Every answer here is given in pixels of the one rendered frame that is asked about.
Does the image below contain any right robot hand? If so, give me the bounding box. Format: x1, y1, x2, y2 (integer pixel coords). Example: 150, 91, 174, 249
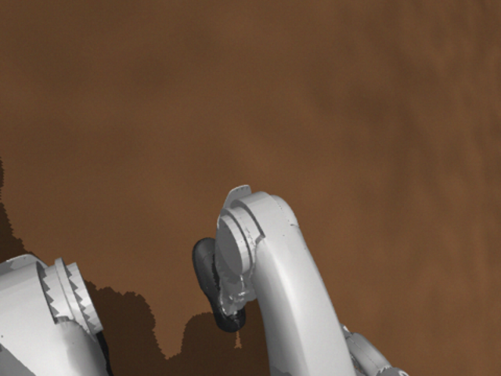
340, 323, 393, 376

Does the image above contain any left robot foot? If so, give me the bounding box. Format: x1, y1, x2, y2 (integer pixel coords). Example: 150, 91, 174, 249
96, 331, 114, 376

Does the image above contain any right robot foot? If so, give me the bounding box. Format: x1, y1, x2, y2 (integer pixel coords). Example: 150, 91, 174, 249
192, 237, 246, 333

